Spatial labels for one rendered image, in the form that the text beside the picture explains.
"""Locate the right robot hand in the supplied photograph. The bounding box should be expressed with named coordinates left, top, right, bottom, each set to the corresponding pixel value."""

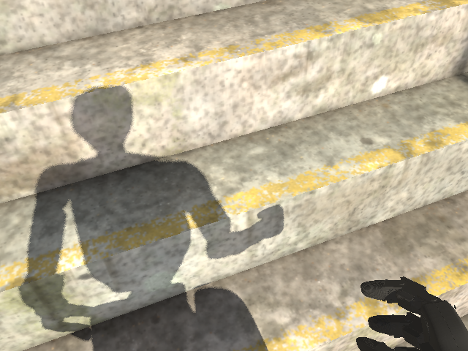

left=356, top=276, right=468, bottom=351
